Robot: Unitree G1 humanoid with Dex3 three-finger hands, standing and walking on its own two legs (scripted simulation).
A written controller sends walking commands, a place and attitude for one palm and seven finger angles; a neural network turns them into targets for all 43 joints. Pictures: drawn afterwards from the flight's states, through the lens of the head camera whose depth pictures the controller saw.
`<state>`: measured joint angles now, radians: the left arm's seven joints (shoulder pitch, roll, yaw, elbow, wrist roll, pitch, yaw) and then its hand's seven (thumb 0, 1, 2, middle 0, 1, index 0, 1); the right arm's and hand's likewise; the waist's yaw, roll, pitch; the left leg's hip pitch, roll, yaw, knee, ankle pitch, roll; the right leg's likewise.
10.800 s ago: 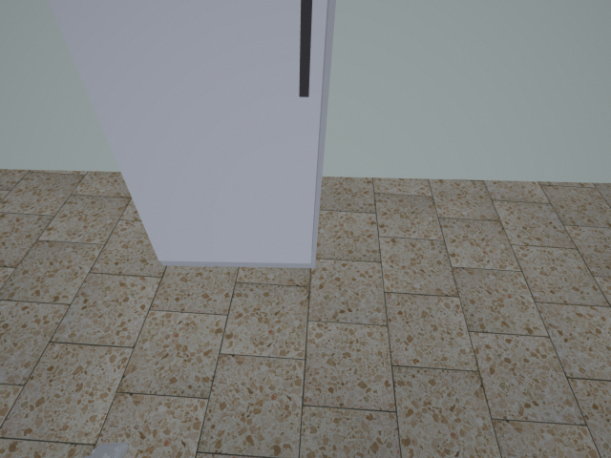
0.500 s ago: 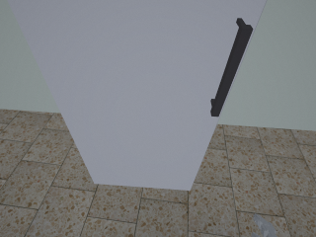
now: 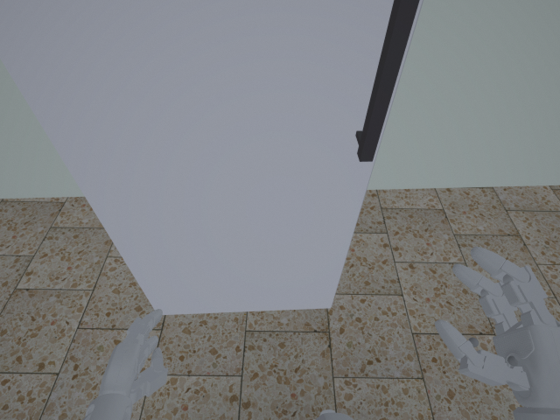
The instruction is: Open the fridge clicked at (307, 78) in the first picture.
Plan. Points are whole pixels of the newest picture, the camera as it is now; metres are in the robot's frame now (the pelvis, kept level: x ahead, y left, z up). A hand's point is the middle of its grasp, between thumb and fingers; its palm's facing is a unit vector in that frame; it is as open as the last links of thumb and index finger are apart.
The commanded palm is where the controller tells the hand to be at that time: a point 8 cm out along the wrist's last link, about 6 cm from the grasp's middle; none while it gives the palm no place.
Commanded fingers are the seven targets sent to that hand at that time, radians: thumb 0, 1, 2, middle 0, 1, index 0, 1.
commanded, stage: raise the hand to about handle height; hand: right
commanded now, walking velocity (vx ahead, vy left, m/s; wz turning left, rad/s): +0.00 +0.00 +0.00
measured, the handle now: (379, 77) +0.54 -0.14 +0.23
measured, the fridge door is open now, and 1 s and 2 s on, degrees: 0 0 0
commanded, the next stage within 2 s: move the hooked fingers beside the handle in 1.46 s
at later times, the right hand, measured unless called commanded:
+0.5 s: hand (515, 263) +0.27 -0.26 +0.15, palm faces +0.00 +1.00 -0.07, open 12.9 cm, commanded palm +0.24 -0.31 +0.18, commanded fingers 0.00 0.45 -0.32 0.30 1.17 0.30 1.17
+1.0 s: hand out of the picture +0.30 -0.32 +0.27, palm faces +0.10 +0.99 -0.09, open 14.0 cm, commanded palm +0.26 -0.34 +0.26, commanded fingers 0.00 0.50 -0.30 0.30 1.20 0.30 1.20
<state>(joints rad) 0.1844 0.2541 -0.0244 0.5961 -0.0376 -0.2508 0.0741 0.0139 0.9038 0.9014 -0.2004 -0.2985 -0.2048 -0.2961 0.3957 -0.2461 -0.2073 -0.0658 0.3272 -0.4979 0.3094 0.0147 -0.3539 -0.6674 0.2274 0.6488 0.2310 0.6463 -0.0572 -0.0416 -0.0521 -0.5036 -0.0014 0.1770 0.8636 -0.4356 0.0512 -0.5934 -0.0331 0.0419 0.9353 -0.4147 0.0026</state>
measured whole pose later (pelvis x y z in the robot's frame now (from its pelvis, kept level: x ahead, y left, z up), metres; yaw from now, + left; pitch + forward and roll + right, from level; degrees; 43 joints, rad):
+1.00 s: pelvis +0.02 -0.03 +0.05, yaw +1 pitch -4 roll +1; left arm 0.21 0.25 -0.12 0.64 -0.09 -0.22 0.11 0.02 0.90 0.90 -0.21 -0.30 -0.21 -0.30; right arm -0.20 -0.53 -0.50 0.09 0.34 0.23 0.42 -0.01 0.50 -0.30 0.30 1.20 0.30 1.19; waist -0.07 -0.05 -0.02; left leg -0.12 0.02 0.11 0.45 -0.25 0.00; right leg -0.18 0.02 -0.02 0.50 -0.24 -0.04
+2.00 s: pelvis +0.03 -0.02 +0.05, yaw +2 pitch -2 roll +0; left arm 0.21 0.26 -0.08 0.62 -0.09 -0.20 0.11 0.02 0.90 0.90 -0.20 -0.30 -0.21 -0.30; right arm -0.28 -0.45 -0.41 0.18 0.31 0.23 0.37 -0.01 0.50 -0.30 0.30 1.20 0.30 1.20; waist -0.03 -0.05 -0.02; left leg -0.16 0.01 0.10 0.48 -0.28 0.02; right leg -0.20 0.00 -0.04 0.50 -0.26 -0.02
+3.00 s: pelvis +0.03 -0.02 +0.05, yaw +4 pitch +1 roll +1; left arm 0.31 0.28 -0.05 0.66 -0.09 -0.12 0.10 0.02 0.90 0.90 -0.20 -0.30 -0.21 -0.30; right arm -0.64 -0.47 -0.37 0.66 0.22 0.11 0.29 -0.01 0.50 -0.30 0.30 1.20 0.30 1.20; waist 0.04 -0.03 -0.04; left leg -0.22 0.00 0.07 0.47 -0.26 0.02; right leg -0.25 -0.01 -0.06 0.49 -0.26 -0.03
